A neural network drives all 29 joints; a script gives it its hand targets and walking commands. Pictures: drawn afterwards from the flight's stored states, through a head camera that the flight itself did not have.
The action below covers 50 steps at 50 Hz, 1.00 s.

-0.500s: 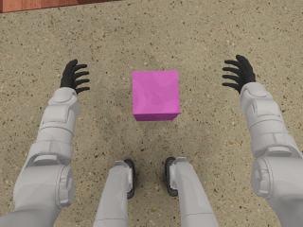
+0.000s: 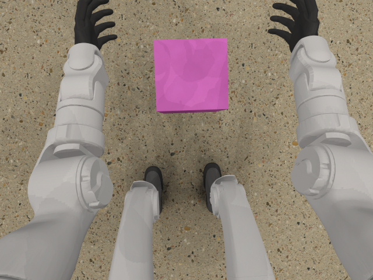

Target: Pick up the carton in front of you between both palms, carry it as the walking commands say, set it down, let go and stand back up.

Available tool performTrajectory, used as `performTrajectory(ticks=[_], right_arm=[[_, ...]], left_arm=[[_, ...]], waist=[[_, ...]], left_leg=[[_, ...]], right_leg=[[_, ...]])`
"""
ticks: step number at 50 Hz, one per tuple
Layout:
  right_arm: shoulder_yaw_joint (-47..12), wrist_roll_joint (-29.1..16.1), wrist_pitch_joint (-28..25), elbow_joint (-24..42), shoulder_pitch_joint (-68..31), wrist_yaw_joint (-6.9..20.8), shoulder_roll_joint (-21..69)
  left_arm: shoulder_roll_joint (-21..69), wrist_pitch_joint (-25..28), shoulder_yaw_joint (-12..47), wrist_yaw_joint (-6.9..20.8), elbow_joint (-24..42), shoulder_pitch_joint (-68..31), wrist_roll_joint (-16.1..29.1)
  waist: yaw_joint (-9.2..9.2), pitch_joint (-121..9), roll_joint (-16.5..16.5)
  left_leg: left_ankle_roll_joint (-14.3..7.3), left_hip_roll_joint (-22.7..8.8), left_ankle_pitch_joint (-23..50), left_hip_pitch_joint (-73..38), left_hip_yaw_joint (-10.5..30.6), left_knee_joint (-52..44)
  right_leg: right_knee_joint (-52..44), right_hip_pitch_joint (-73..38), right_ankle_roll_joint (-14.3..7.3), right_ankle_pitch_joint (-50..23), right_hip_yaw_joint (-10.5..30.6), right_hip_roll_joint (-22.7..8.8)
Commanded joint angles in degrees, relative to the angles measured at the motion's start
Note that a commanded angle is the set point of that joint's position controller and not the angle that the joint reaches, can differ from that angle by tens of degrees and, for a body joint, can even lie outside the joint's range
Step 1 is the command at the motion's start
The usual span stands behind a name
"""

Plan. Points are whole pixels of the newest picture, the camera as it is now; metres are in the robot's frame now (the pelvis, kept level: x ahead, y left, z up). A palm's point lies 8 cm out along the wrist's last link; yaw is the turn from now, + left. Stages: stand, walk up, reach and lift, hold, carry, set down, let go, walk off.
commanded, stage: reach and lift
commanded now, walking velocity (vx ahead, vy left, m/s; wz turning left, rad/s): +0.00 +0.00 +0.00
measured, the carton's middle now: (189, 82) +0.51 -0.04 -0.50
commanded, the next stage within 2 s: none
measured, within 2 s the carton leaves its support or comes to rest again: leaves its support in 1.58 s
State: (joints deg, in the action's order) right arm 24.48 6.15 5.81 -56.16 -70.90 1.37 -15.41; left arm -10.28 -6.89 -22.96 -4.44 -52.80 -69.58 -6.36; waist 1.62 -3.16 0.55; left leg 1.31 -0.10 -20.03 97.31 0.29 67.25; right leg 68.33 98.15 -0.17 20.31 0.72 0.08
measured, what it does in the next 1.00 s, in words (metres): lowers itself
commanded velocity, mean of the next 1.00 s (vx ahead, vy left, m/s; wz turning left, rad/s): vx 0.00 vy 0.00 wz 0.00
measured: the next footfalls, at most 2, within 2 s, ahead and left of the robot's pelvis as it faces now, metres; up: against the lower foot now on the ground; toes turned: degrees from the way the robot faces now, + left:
none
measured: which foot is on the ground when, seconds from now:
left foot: down 0.00-1.00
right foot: down 0.00-1.00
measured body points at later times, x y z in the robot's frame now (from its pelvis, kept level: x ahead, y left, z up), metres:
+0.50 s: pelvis -0.05 +0.01 -0.21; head +0.32 -0.01 +0.04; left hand +0.53 +0.15 -0.37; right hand +0.51 -0.23 -0.37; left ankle +0.06 +0.13 -0.59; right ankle +0.06 -0.11 -0.59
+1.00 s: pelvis -0.04 +0.01 -0.26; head +0.34 -0.02 -0.03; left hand +0.54 +0.14 -0.44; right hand +0.52 -0.21 -0.44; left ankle +0.06 +0.13 -0.59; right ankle +0.06 -0.11 -0.59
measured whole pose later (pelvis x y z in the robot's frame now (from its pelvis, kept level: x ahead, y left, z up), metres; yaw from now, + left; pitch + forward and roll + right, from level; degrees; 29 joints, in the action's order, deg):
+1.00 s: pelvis -0.04 +0.01 -0.26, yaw +0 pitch +37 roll +2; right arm 3.6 -12.9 3.3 -70.2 -90.7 -4.2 -24.3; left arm -19.6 -4.0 -4.6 -8.2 -66.5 -88.8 13.3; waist 2.1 23.2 1.4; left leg 3.1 2.7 -35.2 128.7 1.4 127.0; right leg 127.9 129.6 0.9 35.1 1.8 0.7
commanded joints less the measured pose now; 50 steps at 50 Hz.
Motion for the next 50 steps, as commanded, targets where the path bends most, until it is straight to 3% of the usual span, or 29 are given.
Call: performTrajectory(ticks=[1, 5, 10, 16, 21, 25, 31, 34, 37, 42, 46, 50], right_arm=[[1.25, 0.49, -2.43, 3.63, -7.07, -0.47, -4.66], [-0.56, -1.76, -3.27, 3.68, -7.52, -1.49, -6.49], [-7.83, -9.3, -3.18, 5.94, -13.33, -2.93, -11.92], [-13.98, -15.69, -1.08, 6.42, -21.66, -4.34, -16.52], [-15.88, -17.29, 0.77, 0.89, -28.86, -5.13, -18.1], [-16.61, -16.87, 0.31, -5.31, -32.11, -5.02, -18.17], [-18.19, -17.22, -1.73, -9.64, -36.36, -4.9, -18.45], [-19.51, -18.48, -2.79, -7.7, -38.93, -5.44, -19.2], [-20.22, -20.21, -3.33, -5.88, -40.35, -5.71, -19.57], [-21.26, -20.64, -3.23, -6.52, -38.0, -6.14, -18.79], [-20.62, -19.53, -3.15, -10.17, -32.75, -5.77, -16.09], [-19.8, -18.37, -3.57, -9.12, -32.94, -5.38, -14.89]], left_arm=[[-3.51, 2.51, 0.11, -0.38, 4.48, -7.81, -0.34], [-4.59, 3.1, 2.42, -1.4, 4.75, -8.39, 2.02], [-8.81, 2.54, 8.38, -3.62, 6.48, -13.29, 8.1], [-12.29, 0.39, 13.17, -5.32, 7.64, -21.65, 14.81], [-14.12, -1.33, 14.41, -5.3, 2.1, -28.78, 17.06], [-14.89, -0.63, 14.5, -4.49, -4.08, -32.25, 17.12], [-16.93, 1.84, 14.89, -3.46, -9.38, -36.31, 17.48], [-18.29, 3.13, 16.04, -3.55, -8.81, -38.36, 18.85], [-18.56, 3.76, 17.98, -3.91, -7.47, -40.07, 19.65], [-17.05, 3.74, 19.92, -4.07, -5.34, -38.75, 21.43], [-15.19, 3.71, 18.81, -3.86, -8.71, -32.99, 20.65], [-14.7, 4.04, 16.59, -3.73, -9.16, -31.84, 18.48]], waist=[[1.45, -53.8, -0.07], [1.71, -55.26, 1.16], [1.26, -64.98, 0.81], [1.4, -68.87, -0.71], [1.58, -59.34, -1.21], [1.5, -50.31, -0.91], [0.75, -44.22, -1.05], [0.91, -47.62, -1.41], [1.24, -49.98, 0.74], [2.34, -52.87, 0.78], [1.97, -47.54, 0.16], [0.89, -43.91, -0.82]], left_leg=[[1.28, 4.81, 24.72, -17.4, -1.5, 6.6], [1.99, 5.06, 23.3, -13.24, -1.48, 14.75], [1.9, 5.09, 23.62, -16.09, -1.82, 25.69], [1.44, 4.66, 14.92, -16.25, -2.82, 34.47], [1.22, 3.64, 2.47, -10.25, -3.6, 38.37], [1.21, 2.9, -2.23, -5.71, -3.49, 41.62], [1.31, 2.29, -0.43, -2.09, -3.08, 46.96], [1.22, 2.17, 2.79, -3.48, -3.16, 49.45], [1.46, 2.23, 6.7, -5.61, -3.5, 51.52], [1.64, 3.04, 9.81, -5.11, -4.3, 52.83], [1.71, 3.64, 9.14, -1.67, -4.01, 52.41], [1.42, 3.82, 8.13, 0.26, -3.53, 51.69]], right_leg=[[5.83, -27.86, 2.32, -34.52, 0.22, 3.04], [13.49, -19.45, 2.66, -30.08, -0.27, 3.4], [24.23, -15.2, 3.13, -27.18, -1.73, 3.26], [32.5, -12.44, 2.92, -17.24, -3.43, 2.64], [36.17, -7.29, 2.53, -4.87, -3.65, 1.06], [39.0, -3.56, 2.28, 0.11, -2.75, 0.26], [44.19, -3.46, 2.43, -2.05, -1.21, -0.08], [46.63, -5.89, 2.6, -6.19, -1.11, 0.09], [48.25, -7.05, 2.37, -10.29, -0.83, 0.44], [50.04, -12.01, 2.1, -15.48, -1.27, 0.9], [50.07, -8.74, 2.38, -14.26, -1.43, 0.95], [49.82, -5.05, 2.46, -12.04, -1.54, 1.04]])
